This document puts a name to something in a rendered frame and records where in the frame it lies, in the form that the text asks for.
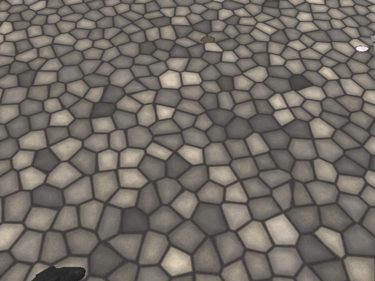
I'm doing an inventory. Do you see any robot left hand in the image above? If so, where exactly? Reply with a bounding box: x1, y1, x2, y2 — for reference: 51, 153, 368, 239
31, 266, 86, 281

